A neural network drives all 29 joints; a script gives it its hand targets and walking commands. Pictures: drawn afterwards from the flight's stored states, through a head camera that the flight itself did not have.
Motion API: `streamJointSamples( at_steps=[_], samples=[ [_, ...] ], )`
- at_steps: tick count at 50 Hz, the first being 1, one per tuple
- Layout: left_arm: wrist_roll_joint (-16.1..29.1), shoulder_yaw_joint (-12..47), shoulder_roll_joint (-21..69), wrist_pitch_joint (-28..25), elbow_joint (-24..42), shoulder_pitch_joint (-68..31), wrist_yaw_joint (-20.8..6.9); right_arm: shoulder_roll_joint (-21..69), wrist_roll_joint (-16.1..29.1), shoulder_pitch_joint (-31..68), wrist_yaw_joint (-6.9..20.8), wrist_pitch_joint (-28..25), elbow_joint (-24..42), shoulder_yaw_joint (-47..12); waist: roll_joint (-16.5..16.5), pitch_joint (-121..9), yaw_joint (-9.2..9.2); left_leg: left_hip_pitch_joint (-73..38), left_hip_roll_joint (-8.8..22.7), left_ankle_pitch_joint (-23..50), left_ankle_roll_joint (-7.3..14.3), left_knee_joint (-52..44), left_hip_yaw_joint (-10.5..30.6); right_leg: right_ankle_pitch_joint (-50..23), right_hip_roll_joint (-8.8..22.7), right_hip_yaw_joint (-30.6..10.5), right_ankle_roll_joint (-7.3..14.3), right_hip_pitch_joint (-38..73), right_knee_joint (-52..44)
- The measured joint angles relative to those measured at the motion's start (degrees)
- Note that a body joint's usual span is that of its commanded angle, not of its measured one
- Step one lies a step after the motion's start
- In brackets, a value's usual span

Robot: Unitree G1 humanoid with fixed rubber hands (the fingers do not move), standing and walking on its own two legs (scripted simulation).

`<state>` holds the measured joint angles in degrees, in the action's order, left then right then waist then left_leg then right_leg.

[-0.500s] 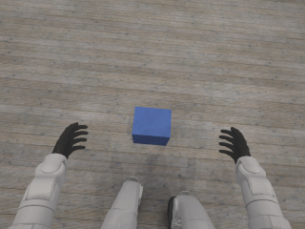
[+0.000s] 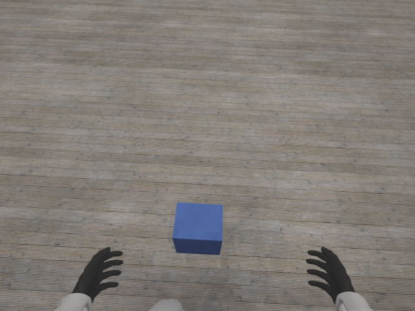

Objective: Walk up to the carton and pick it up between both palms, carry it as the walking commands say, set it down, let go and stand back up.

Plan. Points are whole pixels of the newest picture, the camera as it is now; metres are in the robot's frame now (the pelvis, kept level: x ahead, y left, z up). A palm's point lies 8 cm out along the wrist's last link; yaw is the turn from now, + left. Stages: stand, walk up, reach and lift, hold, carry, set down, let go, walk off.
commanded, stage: let go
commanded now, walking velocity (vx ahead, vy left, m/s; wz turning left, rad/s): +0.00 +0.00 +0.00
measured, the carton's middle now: (199, 229) +0.50 +0.07 -0.66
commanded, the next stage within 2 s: stand in 0.20 s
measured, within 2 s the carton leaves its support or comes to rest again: neither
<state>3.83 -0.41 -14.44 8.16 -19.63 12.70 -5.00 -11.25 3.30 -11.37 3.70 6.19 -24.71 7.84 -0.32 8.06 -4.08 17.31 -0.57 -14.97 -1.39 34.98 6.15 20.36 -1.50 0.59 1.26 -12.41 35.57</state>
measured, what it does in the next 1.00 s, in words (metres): stands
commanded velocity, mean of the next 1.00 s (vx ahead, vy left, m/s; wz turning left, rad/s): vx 0.00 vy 0.00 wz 0.00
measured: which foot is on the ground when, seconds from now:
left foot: down 0.00-1.00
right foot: down 0.00-1.00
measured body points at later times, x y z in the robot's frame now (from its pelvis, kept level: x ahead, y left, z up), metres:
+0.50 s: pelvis +0.02 +0.00 +0.00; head +0.00 +0.01 +0.45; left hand +0.15 +0.26 -0.09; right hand +0.18 -0.25 -0.08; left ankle +0.05 +0.14 -0.73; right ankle -0.01 -0.10 -0.73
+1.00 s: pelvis +0.01 +0.00 +0.00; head -0.04 +0.01 +0.45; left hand +0.13 +0.27 -0.09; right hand +0.17 -0.25 -0.08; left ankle +0.05 +0.14 -0.73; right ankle -0.01 -0.10 -0.73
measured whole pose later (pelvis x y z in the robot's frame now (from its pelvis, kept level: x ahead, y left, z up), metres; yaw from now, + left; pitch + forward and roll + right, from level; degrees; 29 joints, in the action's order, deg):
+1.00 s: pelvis +0.01 +0.00 +0.00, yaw +0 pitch -3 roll +0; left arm -0.3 -0.8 -14.4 -0.8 -39.6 14.8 0.6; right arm -11.3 3.3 -11.5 0.4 0.3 -41.7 7.8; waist 1.1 -4.0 -3.5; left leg 16.3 -0.8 -15.1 -1.8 34.2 6.0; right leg 20.4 -1.2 0.5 1.2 -11.2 34.5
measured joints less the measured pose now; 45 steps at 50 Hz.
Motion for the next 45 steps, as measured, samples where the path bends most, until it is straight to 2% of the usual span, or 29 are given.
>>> streamJointSamples(
  at_steps=[12, 17, 22, 31, 45],
  samples=[
    [-0.3, 0.0, 0.0, 0.5, 0.0, 0.0, 0.0, 0.0, 0.0, -0.1, 0.0, 0.6, 0.0, -0.1, 0.6, 0.0, 0.55, -1.0, 0.0, -0.1, -0.1, -0.8, -0.1, 0.0, 0.1, 0.0, 0.1, 1.2, -1.1],
    [-3.4, -0.1, 0.0, -2.4, -7.2, 0.0, 3.7, 0.0, 0.0, 0.0, -1.7, -2.1, -7.4, -0.1, 1.4, -2.9, 0.54, -1.0, -0.1, -0.5, -0.4, -0.8, -0.1, 0.3, 0.2, 0.0, 0.0, 1.2, -1.1],
    [-4.1, -0.1, 0.0, -4.3, -12.8, 0.6, 4.7, 0.0, 0.0, 0.1, -2.1, -3.3, -12.3, -0.1, 1.5, -6.7, 0.55, -1.0, -0.2, -0.9, -0.4, -0.8, -0.1, 0.8, 0.3, 0.0, 0.0, 1.2, -1.1],
    [-4.1, -0.1, 0.0, -7.1, -16.7, 1.4, 5.2, 0.0, 0.0, 0.1, -2.8, -5.1, -14.4, -0.1, 1.5, -10.5, 0.55, -1.0, -0.2, -1.0, -0.4, -0.8, -0.1, 0.9, 0.3, 0.0, 0.0, 1.2, -1.1],
    [-4.1, -0.2, 0.0, -8.8, -19.5, 1.8, 5.6, 0.0, 0.0, 0.0, -3.3, -5.8, -16.7, -0.1, 1.4, -12.1, 0.55, -1.0, -0.2, -0.4, -0.4, -0.8, -0.1, 0.3, 0.3, 0.0, 0.0, 1.2, -1.1]
  ],
)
